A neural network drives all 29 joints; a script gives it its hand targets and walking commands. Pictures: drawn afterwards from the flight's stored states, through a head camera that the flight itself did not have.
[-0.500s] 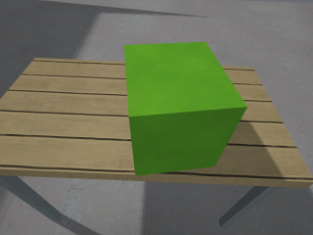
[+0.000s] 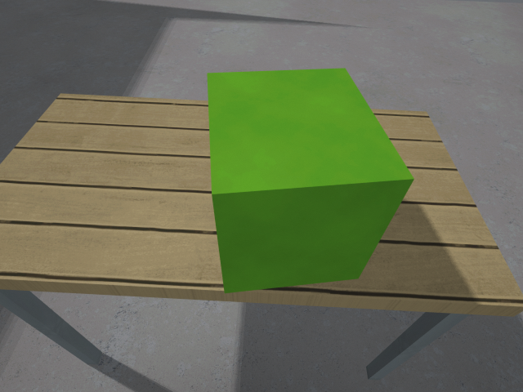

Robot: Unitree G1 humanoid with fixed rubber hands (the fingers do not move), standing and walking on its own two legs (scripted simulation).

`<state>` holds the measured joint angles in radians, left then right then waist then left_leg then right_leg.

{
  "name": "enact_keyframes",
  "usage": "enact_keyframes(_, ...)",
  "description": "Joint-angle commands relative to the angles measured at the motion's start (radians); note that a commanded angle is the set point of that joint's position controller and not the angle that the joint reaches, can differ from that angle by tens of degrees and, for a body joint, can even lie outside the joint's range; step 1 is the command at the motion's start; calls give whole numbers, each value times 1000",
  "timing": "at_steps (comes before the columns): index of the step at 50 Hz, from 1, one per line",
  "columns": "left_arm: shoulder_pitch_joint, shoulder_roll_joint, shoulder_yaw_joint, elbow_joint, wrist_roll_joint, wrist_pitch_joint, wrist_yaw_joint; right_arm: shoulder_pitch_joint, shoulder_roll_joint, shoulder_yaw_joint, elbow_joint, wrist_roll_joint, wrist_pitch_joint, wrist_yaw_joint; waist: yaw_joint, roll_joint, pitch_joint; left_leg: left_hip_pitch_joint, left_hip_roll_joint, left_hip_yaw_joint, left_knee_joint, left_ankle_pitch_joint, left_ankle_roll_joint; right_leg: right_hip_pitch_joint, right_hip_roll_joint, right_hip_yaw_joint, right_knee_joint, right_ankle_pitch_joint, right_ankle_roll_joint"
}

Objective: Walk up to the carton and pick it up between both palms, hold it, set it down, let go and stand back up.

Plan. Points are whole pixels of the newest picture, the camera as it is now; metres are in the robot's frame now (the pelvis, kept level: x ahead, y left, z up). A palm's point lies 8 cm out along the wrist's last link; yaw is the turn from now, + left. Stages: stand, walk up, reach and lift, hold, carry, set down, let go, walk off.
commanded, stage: stand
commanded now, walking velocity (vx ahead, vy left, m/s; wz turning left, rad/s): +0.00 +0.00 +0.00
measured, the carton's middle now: (285, 179) +0.45 -0.02 +0.08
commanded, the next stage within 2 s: none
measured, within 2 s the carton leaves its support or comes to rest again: neither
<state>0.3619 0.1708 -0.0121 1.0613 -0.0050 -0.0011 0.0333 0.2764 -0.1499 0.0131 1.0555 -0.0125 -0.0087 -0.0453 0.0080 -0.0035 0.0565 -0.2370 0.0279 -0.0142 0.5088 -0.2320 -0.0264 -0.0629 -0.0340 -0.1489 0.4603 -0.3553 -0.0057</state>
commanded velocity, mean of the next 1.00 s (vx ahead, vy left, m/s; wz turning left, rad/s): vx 0.00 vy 0.00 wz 0.00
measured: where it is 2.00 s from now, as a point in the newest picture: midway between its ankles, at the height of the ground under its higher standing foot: outside the picture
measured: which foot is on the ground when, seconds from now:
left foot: down 0.00-1.00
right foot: down 0.00-1.00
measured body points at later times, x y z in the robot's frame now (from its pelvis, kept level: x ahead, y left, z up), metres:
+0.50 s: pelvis -0.01 +0.00 +0.00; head -0.01 +0.01 +0.45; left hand -0.02 +0.23 -0.16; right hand +0.01 -0.23 -0.16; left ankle +0.03 +0.14 -0.74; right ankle -0.06 -0.10 -0.74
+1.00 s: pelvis -0.03 +0.02 +0.00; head -0.02 +0.03 +0.45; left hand -0.06 +0.24 -0.16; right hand -0.04 -0.20 -0.15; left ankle +0.03 +0.14 -0.74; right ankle -0.06 -0.10 -0.74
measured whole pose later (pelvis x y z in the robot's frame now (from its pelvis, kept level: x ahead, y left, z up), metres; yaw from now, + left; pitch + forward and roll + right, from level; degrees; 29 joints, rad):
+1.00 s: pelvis -0.03 +0.02 +0.00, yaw +1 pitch -2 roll -1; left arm 0.37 0.17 -0.02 1.06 0.00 -0.01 0.04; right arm 0.30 -0.13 0.01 1.13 -0.01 -0.01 -0.04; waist 0.00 -0.01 0.06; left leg -0.27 0.01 -0.02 0.47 -0.16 -0.01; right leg -0.09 -0.05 -0.16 0.44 -0.30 0.01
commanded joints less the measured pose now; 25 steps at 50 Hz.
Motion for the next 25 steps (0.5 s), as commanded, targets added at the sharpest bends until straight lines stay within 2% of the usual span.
enact_keyframes(1, 117, 126, 27, -21, 0, -9, 7, 61, -129, -23, -38, 0, -15, -7, 0, 10, 47, 7, 70, -43, -69, 256, 48, -84, -99, 90, -126, 246, -20)
enact_keyframes(11, 123, 125, 28, -20, -1, -8, 7, 58, -127, -21, -31, -1, -14, -8, 0, 10, 52, 4, 69, -42, -66, 248, 46, -87, -100, 87, -128, 241, -21)
enact_keyframes(12, 99, 140, 31, -37, 5, -14, 9, 50, -140, -24, -11, 5, -12, -8, -4, -7, 49, 11, 68, -34, -42, 311, 30, -78, -118, 101, -134, 356, -12)
enact_keyframes(13, 99, 148, 36, -38, 1, -17, 9, 60, -141, -23, -3, 5, -11, -10, -6, -4, 22, 25, 71, -23, -38, 330, 26, -56, -125, 97, -124, 420, -13)
enact_keyframes(14, 101, 152, 37, -44, -2, -19, 10, 60, -136, -22, -2, 7, -9, -10, -4, -17, 13, 31, 68, -22, -31, 345, 24, -45, -126, 95, -119, 465, -13)
enact_keyframes(15, 107, 141, 33, -43, 1, -19, 11, 50, -143, -26, 3, 7, -8, -11, -1, -7, 11, 37, 65, -20, -31, 343, 28, -51, -124, 94, -117, 469, -12)
enact_keyframes(17, 105, 140, 33, -41, 2, -14, 10, 62, -133, -27, 17, 10, -4, -12, -5, -15, 32, 28, 68, -22, -44, 314, 27, -59, -121, 78, -115, 412, -9)
enact_keyframes(18, 103, 136, 32, -44, 2, -12, 11, 62, -126, -25, 21, 11, -1, -12, -9, 6, 37, 17, 71, -26, -54, 303, 25, -58, -119, 75, -123, 375, -11)
enact_keyframes(20, 103, 129, 29, -41, 4, -10, 10, 53, -127, -24, 28, 10, -1, -12, -4, 7, 46, 22, 73, -36, -59, 285, 26, -74, -118, 79, -131, 314, -11)
enact_keyframes(22, 91, 136, 30, -44, 4, -10, 10, 62, -125, -25, 35, 9, -2, -8, -13, 7, 38, 23, 69, -36, -71, 283, 22, -70, -118, 78, -133, 310, -10)
enact_keyframes(23, 97, 121, 23, -36, 3, -9, 8, 46, -124, -21, 38, 8, 0, -9, -2, 3, 75, 6, 70, -41, -78, 252, 22, -89, -111, 82, -144, 271, -6)
enact_keyframes(24, 108, 118, 25, -30, 4, -9, 9, 49, -123, -23, 43, 8, 0, -8, -4, 12, 83, -1, 68, -40, -78, 240, 25, -85, -115, 82, -151, 257, -4)
enact_keyframes(25, 103, 124, 26, -32, 6, -9, 8, 51, -125, -21, 45, 8, 1, -7, -4, -5, 87, -9, 66, -43, -80, 226, 22, -87, -112, 84, -154, 236, -5)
